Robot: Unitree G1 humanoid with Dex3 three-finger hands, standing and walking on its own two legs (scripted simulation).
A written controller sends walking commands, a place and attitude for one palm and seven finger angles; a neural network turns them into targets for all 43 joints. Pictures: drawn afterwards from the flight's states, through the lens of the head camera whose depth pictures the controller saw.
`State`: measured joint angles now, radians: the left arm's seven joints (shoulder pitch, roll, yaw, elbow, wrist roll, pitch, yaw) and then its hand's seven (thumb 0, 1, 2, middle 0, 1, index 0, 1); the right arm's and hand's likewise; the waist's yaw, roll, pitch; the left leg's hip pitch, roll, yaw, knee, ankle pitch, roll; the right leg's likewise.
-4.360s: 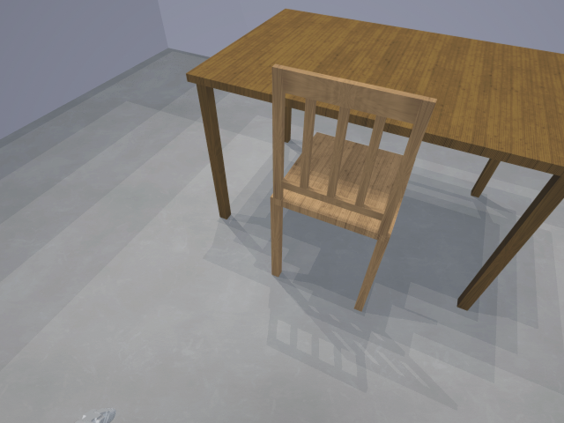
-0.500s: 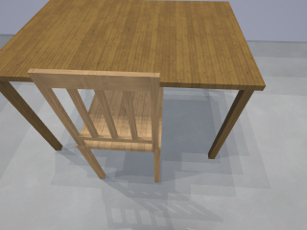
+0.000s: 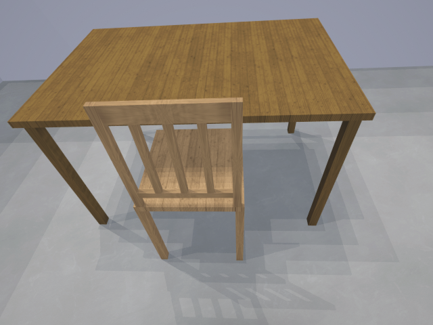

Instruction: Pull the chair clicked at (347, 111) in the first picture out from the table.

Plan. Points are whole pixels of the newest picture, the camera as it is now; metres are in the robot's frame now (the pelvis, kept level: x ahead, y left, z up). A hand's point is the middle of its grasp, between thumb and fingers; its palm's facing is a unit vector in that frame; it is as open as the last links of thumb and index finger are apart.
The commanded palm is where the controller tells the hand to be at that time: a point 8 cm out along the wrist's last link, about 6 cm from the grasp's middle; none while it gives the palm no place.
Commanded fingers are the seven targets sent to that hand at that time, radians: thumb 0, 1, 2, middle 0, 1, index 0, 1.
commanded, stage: come to a stop and stand still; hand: left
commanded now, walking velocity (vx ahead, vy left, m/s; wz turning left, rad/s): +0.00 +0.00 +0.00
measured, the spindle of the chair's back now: (177, 161) +0.56 +0.15 -0.07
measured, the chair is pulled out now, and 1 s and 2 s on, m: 0.00 0.00 0.00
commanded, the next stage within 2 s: look again from close up in 0.16 s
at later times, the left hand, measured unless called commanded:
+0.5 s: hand out of the picture +0.01 +0.15 -0.16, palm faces +0.02 -0.98 -0.21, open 7.3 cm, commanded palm none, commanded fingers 0.00 0.90 0.90 -0.20 -0.30 -0.20 -0.30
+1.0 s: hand out of the picture +0.04 +0.13 -0.16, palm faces +0.04 -0.98 -0.20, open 7.3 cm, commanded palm none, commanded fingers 0.00 0.90 0.90 -0.20 -0.30 -0.20 -0.30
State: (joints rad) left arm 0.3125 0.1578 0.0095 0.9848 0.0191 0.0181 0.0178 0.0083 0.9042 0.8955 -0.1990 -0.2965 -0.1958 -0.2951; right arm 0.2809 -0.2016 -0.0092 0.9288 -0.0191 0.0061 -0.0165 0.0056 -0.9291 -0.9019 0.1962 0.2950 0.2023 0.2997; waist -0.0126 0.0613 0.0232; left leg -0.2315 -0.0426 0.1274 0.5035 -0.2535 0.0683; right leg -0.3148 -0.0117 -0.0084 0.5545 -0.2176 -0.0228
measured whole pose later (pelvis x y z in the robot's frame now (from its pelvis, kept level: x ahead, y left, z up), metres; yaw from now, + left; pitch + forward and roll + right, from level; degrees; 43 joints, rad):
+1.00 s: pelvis +0.05 -0.04 +0.01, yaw +1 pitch -1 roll +1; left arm 0.30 0.13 -0.02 1.13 0.01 -0.03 0.03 0.02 0.92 0.90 -0.20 -0.30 -0.20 -0.30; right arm 0.29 -0.15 0.03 1.14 -0.01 -0.02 -0.03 0.01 -0.91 -0.90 0.19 0.29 0.20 0.30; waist -0.01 0.02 0.02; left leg -0.11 0.01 0.08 0.37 -0.25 0.00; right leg -0.18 0.05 -0.05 0.40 -0.21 -0.07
